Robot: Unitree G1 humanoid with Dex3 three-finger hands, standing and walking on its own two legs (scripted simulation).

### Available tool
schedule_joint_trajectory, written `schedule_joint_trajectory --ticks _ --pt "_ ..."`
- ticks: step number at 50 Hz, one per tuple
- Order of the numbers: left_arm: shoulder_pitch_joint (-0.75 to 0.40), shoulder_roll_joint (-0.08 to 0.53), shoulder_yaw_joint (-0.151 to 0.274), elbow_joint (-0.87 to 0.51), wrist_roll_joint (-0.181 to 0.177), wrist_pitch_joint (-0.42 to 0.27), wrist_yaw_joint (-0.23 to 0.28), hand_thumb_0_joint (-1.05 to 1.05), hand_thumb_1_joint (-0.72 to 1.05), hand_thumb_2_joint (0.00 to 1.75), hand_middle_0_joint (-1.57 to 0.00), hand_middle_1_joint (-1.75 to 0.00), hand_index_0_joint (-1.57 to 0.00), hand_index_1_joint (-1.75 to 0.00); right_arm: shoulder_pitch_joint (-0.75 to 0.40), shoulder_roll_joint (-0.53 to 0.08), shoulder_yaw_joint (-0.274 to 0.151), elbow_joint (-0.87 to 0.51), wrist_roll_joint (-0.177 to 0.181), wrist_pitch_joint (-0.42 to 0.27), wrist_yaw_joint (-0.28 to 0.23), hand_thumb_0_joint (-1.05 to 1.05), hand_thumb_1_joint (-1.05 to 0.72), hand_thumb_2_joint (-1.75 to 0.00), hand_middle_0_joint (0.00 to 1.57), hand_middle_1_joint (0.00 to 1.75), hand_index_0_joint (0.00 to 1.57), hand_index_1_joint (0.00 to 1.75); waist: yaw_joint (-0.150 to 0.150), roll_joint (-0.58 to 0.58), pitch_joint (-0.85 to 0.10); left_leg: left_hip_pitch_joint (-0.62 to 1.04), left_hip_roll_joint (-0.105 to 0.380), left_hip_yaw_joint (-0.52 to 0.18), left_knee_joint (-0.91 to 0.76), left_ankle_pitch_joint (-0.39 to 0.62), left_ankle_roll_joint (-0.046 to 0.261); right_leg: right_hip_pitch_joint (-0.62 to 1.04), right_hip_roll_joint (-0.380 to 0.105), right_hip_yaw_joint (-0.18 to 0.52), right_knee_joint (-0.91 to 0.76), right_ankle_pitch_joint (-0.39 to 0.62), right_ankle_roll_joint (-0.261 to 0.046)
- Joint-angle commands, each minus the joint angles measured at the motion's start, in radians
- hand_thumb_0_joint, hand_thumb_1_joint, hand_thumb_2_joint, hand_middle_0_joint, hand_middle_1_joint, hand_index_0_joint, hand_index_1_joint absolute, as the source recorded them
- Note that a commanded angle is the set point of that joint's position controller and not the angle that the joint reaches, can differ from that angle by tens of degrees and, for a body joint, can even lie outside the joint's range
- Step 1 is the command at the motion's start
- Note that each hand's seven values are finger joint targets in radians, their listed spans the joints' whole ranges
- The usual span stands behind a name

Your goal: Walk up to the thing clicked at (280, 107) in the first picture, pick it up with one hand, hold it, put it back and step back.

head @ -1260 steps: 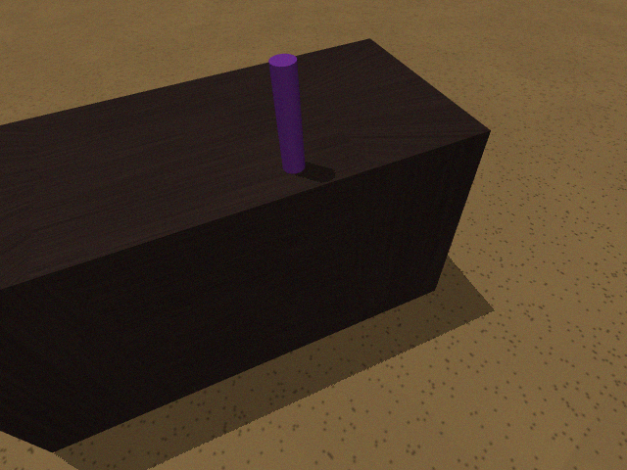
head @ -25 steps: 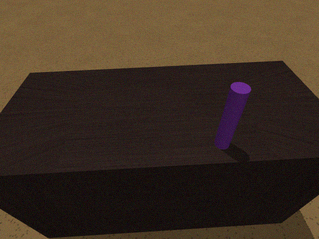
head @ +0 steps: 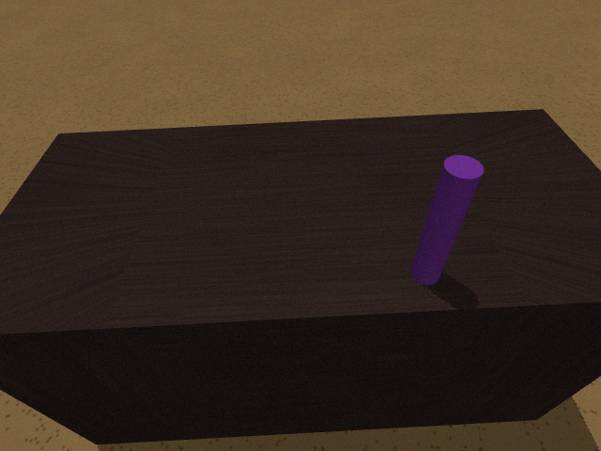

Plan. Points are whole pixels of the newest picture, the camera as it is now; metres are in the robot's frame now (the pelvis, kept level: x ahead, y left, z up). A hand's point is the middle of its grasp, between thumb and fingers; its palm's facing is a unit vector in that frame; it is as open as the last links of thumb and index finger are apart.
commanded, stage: home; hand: right
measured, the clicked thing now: (441, 228) +0.43 -0.20 +0.04
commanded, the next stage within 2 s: stand in 0.72 s
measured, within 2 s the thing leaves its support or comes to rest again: neither
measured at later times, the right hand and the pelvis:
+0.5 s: hand out of the picture +0.08 -0.25 -0.16, palm faces -0.05 +0.94 -0.35, open 17.3 cm; pelvis +0.01 +0.00 +0.00, yaw +0 degrees
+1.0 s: hand out of the picture +0.09 -0.26 -0.16, palm faces -0.05 +0.94 -0.35, open 15.7 cm; pelvis +0.01 +0.00 +0.00, yaw +1 degrees
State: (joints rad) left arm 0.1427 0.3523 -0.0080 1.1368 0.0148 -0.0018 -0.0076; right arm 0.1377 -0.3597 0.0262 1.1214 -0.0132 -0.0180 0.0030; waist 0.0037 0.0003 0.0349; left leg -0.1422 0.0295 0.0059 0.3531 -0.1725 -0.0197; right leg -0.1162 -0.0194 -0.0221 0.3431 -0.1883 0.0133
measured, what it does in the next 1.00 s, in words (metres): stands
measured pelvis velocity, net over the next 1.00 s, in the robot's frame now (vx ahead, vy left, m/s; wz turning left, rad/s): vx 0.01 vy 0.00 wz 0.01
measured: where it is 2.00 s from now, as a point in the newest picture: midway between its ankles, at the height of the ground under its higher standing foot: outside the picture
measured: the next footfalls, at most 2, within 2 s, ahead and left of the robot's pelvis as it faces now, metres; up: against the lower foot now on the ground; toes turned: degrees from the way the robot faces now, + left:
none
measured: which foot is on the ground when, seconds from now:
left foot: down 0.00-1.00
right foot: down 0.00-1.00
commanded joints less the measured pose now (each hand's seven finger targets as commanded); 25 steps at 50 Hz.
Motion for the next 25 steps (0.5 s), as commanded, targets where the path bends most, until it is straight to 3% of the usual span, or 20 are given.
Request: schedule_joint_trajectory --ticks 1,3,7,9,17,25 --pt "-0.03 0.209 0.036 -0.048 -0.002 -0.024 0.014 0.0 0.9 0.9 -0.2 -0.3 -0.2 -0.3 -0.024 -0.223 -0.04 -0.051 0.004 -0.018 -0.017 0.0 0.54 -0.06 0.05 0.05 0.05 0.05 -0.002 -0.001 -0.05 0.027 0.103 -0.095 -0.051 0.13 0.042 0.003 -0.108 0.098 -0.071 0.12 -0.026" --pt "-0.036 0.213 0.038 -0.052 -0.003 -0.026 0.015 0.0 0.9 0.9 -0.2 -0.3 -0.2 -0.3 -0.025 -0.219 -0.04 -0.052 0.002 -0.017 -0.017 0.0 0.53 -0.07 0.05 0.06 0.05 0.06 -0.002 -0.004 -0.067 0.025 0.104 -0.091 -0.048 0.167 0.044 0.03 -0.111 0.096 -0.067 0.157 -0.024" --pt "-0.044 0.216 0.04 -0.05 -0.003 -0.022 0.015 0.0 0.9 0.9 -0.2 -0.3 -0.2 -0.3 -0.037 -0.217 -0.042 -0.05 0.002 -0.017 -0.018 0.0 0.51 -0.07 0.06 0.06 0.06 0.06 -0.001 0.002 -0.055 0.031 0.102 -0.092 -0.063 0.132 0.039 0.011 -0.107 0.091 -0.073 0.113 -0.025" --pt "-0.046 0.213 0.04 -0.052 -0.003 -0.024 0.016 0.0 0.9 0.9 -0.2 -0.3 -0.2 -0.3 -0.042 -0.216 -0.042 -0.05 0.002 -0.019 -0.018 0.0 0.53 -0.07 0.05 0.06 0.05 0.06 0.002 -0.002 -0.078 0.042 0.107 -0.091 -0.052 0.207 0.038 0.038 -0.113 0.087 -0.061 0.182 -0.026" --pt "-0.06 0.209 0.041 -0.05 -0.003 -0.02 0.016 0.0 0.9 0.9 -0.2 -0.3 -0.2 -0.3 -0.046 -0.212 -0.045 -0.045 0.001 -0.015 -0.019 0.0 0.52 -0.07 0.05 0.06 0.05 0.06 -0.002 0.001 -0.039 0.02 0.099 -0.091 -0.077 0.118 0.033 0.019 -0.108 0.085 -0.081 0.098 -0.022" --pt "-0.058 0.208 0.042 -0.051 -0.003 -0.02 0.016 0.0 0.9 0.9 -0.2 -0.3 -0.2 -0.3 -0.057 -0.215 -0.049 -0.043 0.002 -0.018 -0.02 0.0 0.5 -0.08 0.06 0.06 0.06 0.06 0.004 0.001 -0.07 0.057 0.106 -0.088 -0.062 0.189 0.037 0.032 -0.115 0.083 -0.069 0.159 -0.03"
